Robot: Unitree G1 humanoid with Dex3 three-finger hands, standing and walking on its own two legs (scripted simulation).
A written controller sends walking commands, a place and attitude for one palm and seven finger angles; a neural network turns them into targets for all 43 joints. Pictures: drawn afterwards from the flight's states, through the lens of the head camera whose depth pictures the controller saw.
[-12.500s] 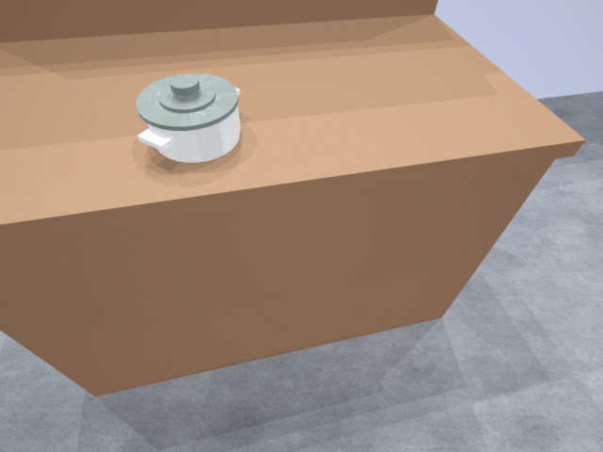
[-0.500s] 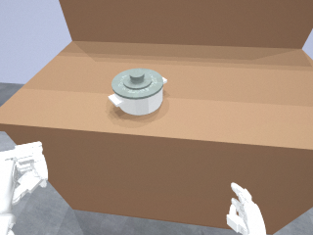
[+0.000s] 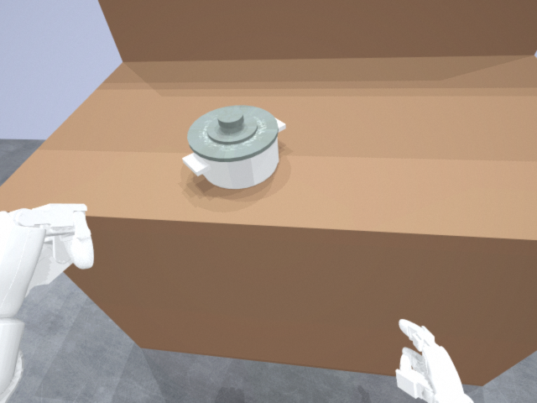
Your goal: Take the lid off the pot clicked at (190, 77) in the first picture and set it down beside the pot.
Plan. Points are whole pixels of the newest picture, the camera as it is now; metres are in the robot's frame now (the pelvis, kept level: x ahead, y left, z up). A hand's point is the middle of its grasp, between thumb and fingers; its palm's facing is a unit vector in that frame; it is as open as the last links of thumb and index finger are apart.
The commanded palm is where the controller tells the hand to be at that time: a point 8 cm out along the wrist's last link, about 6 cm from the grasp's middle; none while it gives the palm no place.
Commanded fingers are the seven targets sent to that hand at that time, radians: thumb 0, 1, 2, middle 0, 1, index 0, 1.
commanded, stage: reach forward and open the fingers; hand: left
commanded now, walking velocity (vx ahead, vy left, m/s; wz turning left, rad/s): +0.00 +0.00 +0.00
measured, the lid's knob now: (230, 118) +0.53 +0.15 +0.16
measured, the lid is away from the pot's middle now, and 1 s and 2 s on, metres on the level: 0.00 0.00 0.00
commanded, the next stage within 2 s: move the open hand above the knob in 0.98 s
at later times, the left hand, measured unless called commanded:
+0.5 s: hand (60, 239) +0.22 +0.26 +0.20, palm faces +0.02 +0.01 -1.00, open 5.7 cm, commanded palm +0.19 +0.26 +0.27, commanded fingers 0.00 -0.24 1.63 -0.99 -0.26 -0.99 -0.26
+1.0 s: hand (87, 196) +0.26 +0.24 +0.23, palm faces +0.01 +0.03 -1.00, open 9.8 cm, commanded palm +0.23 +0.24 +0.29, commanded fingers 0.00 -0.40 1.74 -0.89 -0.08 -0.89 -0.08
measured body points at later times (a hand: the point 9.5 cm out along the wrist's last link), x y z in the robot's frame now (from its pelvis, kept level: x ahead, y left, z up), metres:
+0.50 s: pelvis -0.02 +0.00 +0.00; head -0.03 -0.05 +0.45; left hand +0.21 +0.26 +0.26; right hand +0.22 -0.20 -0.07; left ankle -0.02 +0.11 -0.74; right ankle +0.02 -0.12 -0.74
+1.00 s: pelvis -0.04 -0.01 +0.00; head -0.05 -0.07 +0.45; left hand +0.26 +0.24 +0.28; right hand +0.17 -0.23 -0.09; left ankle -0.02 +0.11 -0.74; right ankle +0.02 -0.12 -0.74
